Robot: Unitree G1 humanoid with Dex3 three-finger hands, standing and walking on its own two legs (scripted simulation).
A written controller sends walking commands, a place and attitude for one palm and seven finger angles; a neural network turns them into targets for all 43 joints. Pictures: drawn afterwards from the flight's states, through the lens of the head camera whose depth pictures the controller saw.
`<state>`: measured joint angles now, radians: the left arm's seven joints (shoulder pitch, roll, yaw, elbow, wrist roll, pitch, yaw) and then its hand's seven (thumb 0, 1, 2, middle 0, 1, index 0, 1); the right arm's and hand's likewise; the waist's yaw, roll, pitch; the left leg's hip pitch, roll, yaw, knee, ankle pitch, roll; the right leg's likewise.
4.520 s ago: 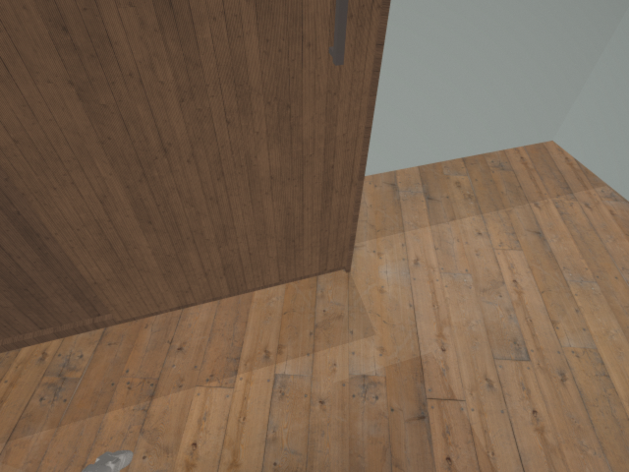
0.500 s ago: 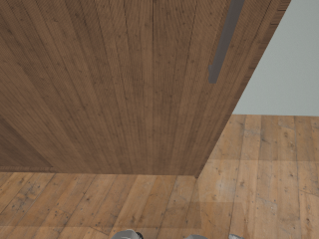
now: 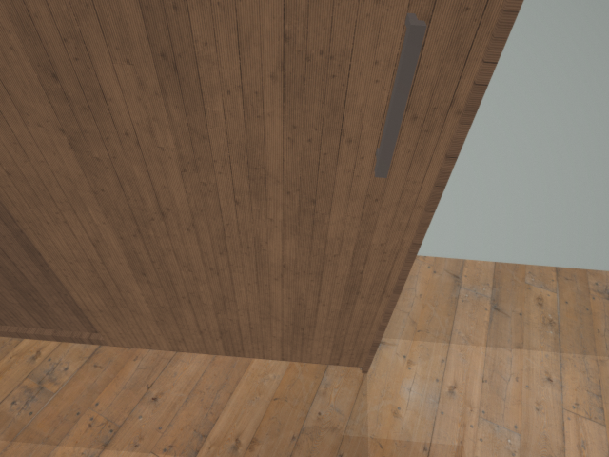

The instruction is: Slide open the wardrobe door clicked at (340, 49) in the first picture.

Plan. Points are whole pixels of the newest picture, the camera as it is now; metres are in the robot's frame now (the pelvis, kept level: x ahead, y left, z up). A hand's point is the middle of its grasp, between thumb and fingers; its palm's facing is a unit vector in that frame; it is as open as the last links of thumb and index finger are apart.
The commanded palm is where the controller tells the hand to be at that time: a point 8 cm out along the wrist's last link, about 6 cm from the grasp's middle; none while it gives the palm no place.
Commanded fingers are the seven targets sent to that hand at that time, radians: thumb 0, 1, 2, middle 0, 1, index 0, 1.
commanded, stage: come to a stop and stand still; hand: right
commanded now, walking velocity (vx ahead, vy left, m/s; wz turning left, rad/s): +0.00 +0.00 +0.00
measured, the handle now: (394, 103) +0.53 -0.08 +0.23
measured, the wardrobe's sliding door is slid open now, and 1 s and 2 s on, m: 0.00 0.00 0.00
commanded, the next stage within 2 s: look again from close up in 0.66 s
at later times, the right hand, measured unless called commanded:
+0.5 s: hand out of the picture -0.02 -0.16 -0.16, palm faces +0.06 +0.98 -0.21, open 7.3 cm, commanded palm none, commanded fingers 0.00 -0.90 -0.90 0.20 0.30 0.20 0.30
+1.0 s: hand out of the picture -0.04 -0.16 -0.16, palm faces +0.08 +0.98 -0.17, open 7.4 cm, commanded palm none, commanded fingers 0.00 -0.90 -0.90 0.20 0.30 0.20 0.30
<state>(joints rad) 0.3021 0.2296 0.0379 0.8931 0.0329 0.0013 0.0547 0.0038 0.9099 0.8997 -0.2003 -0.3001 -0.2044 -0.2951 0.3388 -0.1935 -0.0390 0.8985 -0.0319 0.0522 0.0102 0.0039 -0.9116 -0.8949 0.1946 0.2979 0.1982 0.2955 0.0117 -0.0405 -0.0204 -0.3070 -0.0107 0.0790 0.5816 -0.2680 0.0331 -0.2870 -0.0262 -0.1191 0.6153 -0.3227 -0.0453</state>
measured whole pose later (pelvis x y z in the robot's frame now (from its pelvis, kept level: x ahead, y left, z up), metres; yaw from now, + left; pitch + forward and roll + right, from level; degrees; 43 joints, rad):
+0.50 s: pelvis -0.03 +0.01 +0.01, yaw -2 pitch -2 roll +0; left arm 0.39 0.13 0.02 1.07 0.02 0.01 0.02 0.00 0.91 0.90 -0.20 -0.30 -0.20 -0.29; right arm 0.35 -0.14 -0.02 1.00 -0.02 0.01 -0.03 0.00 -0.92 -0.89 0.20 0.30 0.20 0.30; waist 0.03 -0.02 0.00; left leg -0.28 0.00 0.11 0.48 -0.18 0.05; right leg -0.27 -0.01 -0.09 0.50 -0.21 -0.03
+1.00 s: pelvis -0.03 +0.00 +0.01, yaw -2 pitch -2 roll +0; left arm 0.32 0.13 0.01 1.09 0.01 -0.01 0.02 0.00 0.91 0.90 -0.20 -0.30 -0.20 -0.29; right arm 0.35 -0.12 0.00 1.07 -0.02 -0.01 -0.04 0.00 -0.91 -0.89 0.20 0.30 0.20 0.30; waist 0.01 -0.01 0.01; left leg -0.24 0.02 0.10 0.43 -0.16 0.03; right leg -0.22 0.02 -0.09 0.44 -0.19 -0.05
